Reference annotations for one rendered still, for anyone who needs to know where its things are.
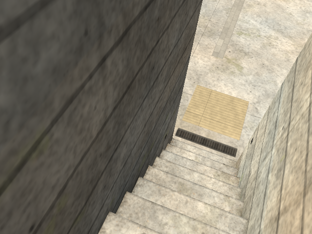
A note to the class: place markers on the stairs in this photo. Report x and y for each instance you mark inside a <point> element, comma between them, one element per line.
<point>187,190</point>

